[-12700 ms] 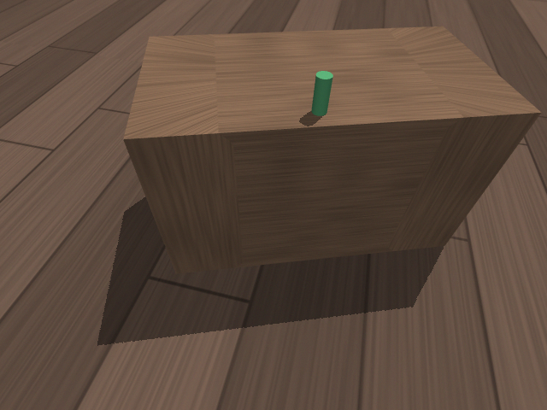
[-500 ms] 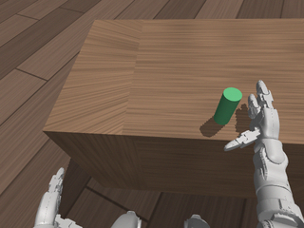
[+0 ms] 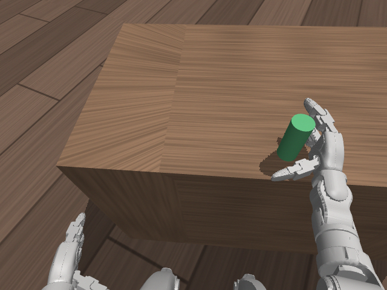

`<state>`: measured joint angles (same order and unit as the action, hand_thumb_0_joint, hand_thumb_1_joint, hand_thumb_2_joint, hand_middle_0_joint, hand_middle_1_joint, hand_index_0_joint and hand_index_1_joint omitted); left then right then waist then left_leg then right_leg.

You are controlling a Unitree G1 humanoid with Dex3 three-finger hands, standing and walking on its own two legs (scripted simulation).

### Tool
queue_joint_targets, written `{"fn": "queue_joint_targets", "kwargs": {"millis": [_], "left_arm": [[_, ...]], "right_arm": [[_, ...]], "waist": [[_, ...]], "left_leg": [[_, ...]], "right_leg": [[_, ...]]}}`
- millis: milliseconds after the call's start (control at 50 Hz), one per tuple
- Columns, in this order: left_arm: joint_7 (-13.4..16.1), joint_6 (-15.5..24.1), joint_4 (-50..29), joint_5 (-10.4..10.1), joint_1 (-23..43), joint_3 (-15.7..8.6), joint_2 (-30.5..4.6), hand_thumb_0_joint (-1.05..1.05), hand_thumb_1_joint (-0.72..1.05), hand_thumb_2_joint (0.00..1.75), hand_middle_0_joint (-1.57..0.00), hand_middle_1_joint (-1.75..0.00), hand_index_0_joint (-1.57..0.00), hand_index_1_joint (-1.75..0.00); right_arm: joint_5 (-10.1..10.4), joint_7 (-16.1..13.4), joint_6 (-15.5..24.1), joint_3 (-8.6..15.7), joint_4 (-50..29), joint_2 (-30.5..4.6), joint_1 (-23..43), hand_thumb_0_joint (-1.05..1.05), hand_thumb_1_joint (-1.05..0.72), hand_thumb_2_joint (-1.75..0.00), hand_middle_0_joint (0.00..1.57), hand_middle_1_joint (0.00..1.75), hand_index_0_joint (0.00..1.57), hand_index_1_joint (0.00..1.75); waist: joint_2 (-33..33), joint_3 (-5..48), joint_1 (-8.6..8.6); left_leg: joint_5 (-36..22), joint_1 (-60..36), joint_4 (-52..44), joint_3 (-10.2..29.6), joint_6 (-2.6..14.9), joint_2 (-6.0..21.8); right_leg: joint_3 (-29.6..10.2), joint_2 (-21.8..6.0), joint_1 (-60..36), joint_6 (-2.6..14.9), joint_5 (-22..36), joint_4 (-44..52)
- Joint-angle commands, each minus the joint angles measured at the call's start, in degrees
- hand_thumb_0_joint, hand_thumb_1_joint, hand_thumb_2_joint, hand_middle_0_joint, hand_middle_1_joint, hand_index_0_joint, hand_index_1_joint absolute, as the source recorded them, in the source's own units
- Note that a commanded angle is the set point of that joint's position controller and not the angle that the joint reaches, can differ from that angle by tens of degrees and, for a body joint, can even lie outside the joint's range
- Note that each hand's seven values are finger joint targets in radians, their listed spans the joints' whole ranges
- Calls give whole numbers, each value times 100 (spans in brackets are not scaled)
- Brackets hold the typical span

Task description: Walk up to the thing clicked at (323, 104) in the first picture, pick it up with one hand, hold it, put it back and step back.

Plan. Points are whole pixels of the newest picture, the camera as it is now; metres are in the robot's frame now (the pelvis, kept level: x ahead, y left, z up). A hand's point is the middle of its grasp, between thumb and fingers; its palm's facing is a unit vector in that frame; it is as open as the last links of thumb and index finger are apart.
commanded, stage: close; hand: right
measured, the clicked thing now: (294, 139) +0.43 -0.17 +0.04
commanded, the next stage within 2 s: settle in 0.46 s
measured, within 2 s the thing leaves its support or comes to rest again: leaves its support in 0.74 s
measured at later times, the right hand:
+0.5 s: hand (296, 141) +0.42 -0.16 +0.06, palm faces +0.06 +1.00 +0.02, open 7.2 cm
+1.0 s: hand (302, 120) +0.43 -0.16 +0.11, palm faces +0.06 +1.00 -0.01, open 6.2 cm
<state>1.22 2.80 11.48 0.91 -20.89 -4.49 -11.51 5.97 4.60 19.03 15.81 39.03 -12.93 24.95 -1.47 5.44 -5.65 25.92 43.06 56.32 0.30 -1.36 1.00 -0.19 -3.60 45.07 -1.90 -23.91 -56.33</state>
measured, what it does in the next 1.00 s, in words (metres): stands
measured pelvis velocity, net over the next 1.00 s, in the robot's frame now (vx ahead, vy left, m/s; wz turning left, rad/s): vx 0.01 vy -0.01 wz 0.00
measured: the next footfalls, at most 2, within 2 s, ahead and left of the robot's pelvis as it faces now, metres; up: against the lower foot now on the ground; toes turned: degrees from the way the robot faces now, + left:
none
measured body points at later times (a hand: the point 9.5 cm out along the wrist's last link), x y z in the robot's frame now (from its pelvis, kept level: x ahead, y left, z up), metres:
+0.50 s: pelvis +0.00 +0.00 +0.00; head +0.07 -0.02 +0.44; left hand +0.15 +0.25 -0.03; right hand +0.41 -0.22 +0.06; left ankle +0.02 +0.13 -0.68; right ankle +0.04 -0.14 -0.68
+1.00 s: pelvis +0.01 -0.01 +0.01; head +0.06 -0.02 +0.46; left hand +0.16 +0.25 -0.03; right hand +0.42 -0.22 +0.11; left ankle +0.02 +0.13 -0.68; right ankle +0.04 -0.14 -0.68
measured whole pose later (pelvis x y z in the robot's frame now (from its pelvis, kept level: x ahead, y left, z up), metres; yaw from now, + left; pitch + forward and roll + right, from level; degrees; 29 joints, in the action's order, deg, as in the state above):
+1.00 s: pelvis +0.01 -0.01 +0.01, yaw +0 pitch +11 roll +1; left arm 1.7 0.6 15.3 0.1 -20.3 -4.8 -12.1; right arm 6.3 2.9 14.0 13.3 37.7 -13.2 28.8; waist 0.0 5.8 -4.3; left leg 24.5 37.2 51.1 1.0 -2.1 1.6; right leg 0.7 -3.0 39.3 -1.2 -23.0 -51.6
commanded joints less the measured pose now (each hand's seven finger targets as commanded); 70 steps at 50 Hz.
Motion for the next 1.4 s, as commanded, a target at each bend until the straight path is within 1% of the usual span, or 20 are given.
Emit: {"fn": "queue_joint_targets", "kwargs": {"millis": [0, 20, 80, 120, 200, 240, 340, 380, 460, 520, 560, 600, 640, 740, 840, 880, 960, 1000, 1320, 1380], "left_arm": [[90, 285, -989, -19, 15, -598, -947, 0, -56, 7, -5, -5, -4, -6], [80, 285, -1156, -27, 129, -424, -847, 0, -57, 7, -5, -5, -4, -6], [64, 256, -1040, -28, -33, -468, -889, 0, -57, 7, -5, -5, -4, -6], [59, 261, -1116, -47, 117, -286, -801, 0, -57, 7, -5, -5, -4, -6], [79, 194, -822, -48, -96, -645, -1076, 0, -57, 6, -5, -5, -4, -5], [42, 188, -923, -39, 28, -486, -881, 0, -56, 6, -5, -5, -4, -5], [2, 200, -1126, -9, -8, -178, -571, 0, -54, 4, -4, -4, -5, -4], [24, 217, -1241, -18, -138, -344, -758, 0, -54, 4, -4, -5, -5, -4], [36, 165, -1195, -17, -292, -475, -908, 0, -55, 4, -5, -5, -5, -5], [15, 96, -1105, -34, -136, -293, -795, 0, -56, 5, -5, -5, -5, -5], [28, 127, -1471, -45, 201, -440, -911, 0, -57, 7, -6, -6, -6, -6], [25, 61, -811, -27, -383, -523, -875, 0, -56, 6, -6, -6, -5, -6], [56, 108, -1339, -73, -72, -489, -905, 0, -56, 6, -6, -6, -6, -6], [44, 92, -989, -72, -83, -259, -650, 0, -57, 7, -6, -6, -5, -7], [149, 80, -715, -70, -24, -649, -1071, 0, -56, 7, -6, -6, -5, -7], [122, 84, -743, -88, 133, -380, -828, 0, -56, 7, -6, -6, -5, -7], [133, 66, -452, -124, 214, -431, -871, 0, -57, 7, -6, -6, -5, -7], [155, 90, -470, -135, 360, -437, -878, 0, -57, 7, -6, -6, -5, -7], [205, 155, 191, -147, 569, -178, -617, 0, -57, 7, -5, -5, -4, -7], [259, 195, 150, -158, 695, -490, -970, 0, -53, 3, -4, -5, -6, -4]], "right_arm": [[38, 31, 434, 176, -1031, -1019, 2218, 0, 50, -15, 67, 40, 67, 40], [54, 8, 472, 319, -1510, -1315, 2432, 0, 49, -16, 69, 41, 68, 41], [107, 92, 363, -32, -1076, -776, 2274, 0, 42, -21, 78, 48, 78, 48], [115, 87, 333, 60, -995, -878, 2122, 0, 40, -27, 85, 55, 85, 55], [126, 51, 273, 208, -449, -917, 1976, 0, 31, -39, 96, 68, 96, 68], [118, 45, 355, 401, -479, -1072, 1837, 0, 24, -49, 102, 77, 102, 77], [89, 141, 633, 198, -978, -1003, 2329, 0, 1, -70, 112, 94, 112, 94], [86, 198, 602, -154, -1136, -660, 2149, 0, -10, -80, 118, 102, 118, 102], [7, 94, 390, -119, -1194, -752, 1812, 0, -30, -95, 129, 116, 128, 116], [61, -13, 261, 87, -910, -795, 1512, 0, -40, -109, 139, 129, 140, 129], [101, -102, 373, 225, -1394, -988, 2100, 0, -40, -121, 134, 137, 137, 137], [82, -75, 338, 7, -1108, -734, 1759, 0, -42, -127, 134, 138, 137, 138], [83, -36, 405, 38, -1643, -971, 2110, 0, -43, -131, 134, 141, 136, 141], [103, -73, 284, -120, -1542, -726, 2352, 0, -39, -129, 138, 143, 140, 143], [85, -159, 99, -27, -1770, -1063, 2705, 0, -37, -130, 137, 143, 140, 143], [118, -180, 10, -101, -1753, -876, 2706, 0, -38, -129, 138, 143, 141, 143], [139, -98, -254, -337, -1071, -558, 2435, 0, -38, -129, 141, 144, 143, 144], [151, -112, -309, -150, -1285, -852, 2727, 0, -37, -131, 140, 146, 143, 146], [149, -344, -639, -267, -1659, -809, 3225, 0, -40, -138, 140, 151, 143, 151], [157, -340, -730, -233, -1580, -889, 3054, 0, -43, -138, 141, 151, 143, 151]], "waist": [[273, 2143, -85], [385, 2423, 67], [508, 2367, -10], [360, 2382, 127], [42, 1848, -54], [-86, 1737, 38], [159, 2006, -4], [310, 2339, -99], [586, 2520, -50], [298, 1830, 105], [276, 2071, 83], [341, 1747, 68], [269, 2206, 40], [613, 2114, 75], [524, 2203, -16], [315, 2093, 68], [122, 1725, 50], [93, 1994, 108], [53, 1682, 204], [-66, 1883, 173]], "left_leg": [[-1375, -667, -873, 49, 96, -109], [-1532, -881, -834, 13, 114, -122], [-1630, -761, -768, -127, 147, -172], [-1725, -897, -774, -157, 137, -184], [-1648, -650, -815, -146, 120, -191], [-1499, -759, -875, -94, 103, -162], [-1291, -729, -864, 67, 117, -114], [-1468, -691, -786, -34, 129, -165], [-1875, -608, -677, -112, 138, -181], [-1493, -621, -787, -187, 137, -188], [-1321, -740, -831, -169, 142, -184], [-1355, -673, -818, -156, 151, -181], [-1560, -906, -860, -126, 130, -174], [-1699, -857, -869, -170, 151, -168], [-1840, -989, -1053, -164, 136, -165], [-1939, -1161, -1093, -208, 130, -172], [-1786, -1114, -1235, -221, 110, -162], [-1993, -1381, -1308, -183, 84, -133], [-1997, -1802, -1864, -76, 49, -71], [-1977, -1933, -1920, -105, 47, -98]], "right_leg": [[95, 226, -1347, 260, 966, 589], [96, 229, -1453, 241, 1150, 636], [58, 227, -1637, 199, 1325, 724], [52, 214, -1587, 192, 1492, 742], [52, 202, -1286, 237, 1335, 749], [89, 227, -1052, 277, 1130, 714], [151, 251, -1132, 265, 905, 614], [124, 241, -1532, 240, 1065, 651], [110, 213, -1774, 188, 1634, 632], [54, 204, -1270, 196, 1207, 780], [34, 197, -1347, 217, 989, 822], [73, 219, -1279, 210, 1012, 855], [80, 207, -1594, 230, 1210, 823], [57, 208, -1842, 174, 1491, 931], [77, 205, -2110, 201, 1564, 1023], [59, 204, -2070, 200, 1679, 1098], [74, 194, -2009, 213, 1533, 1228], [121, 223, -2115, 240, 1639, 1225], [273, 309, -2476, 251, 1547, 1658], [241, 284, -2698, 247, 1536, 1793]]}}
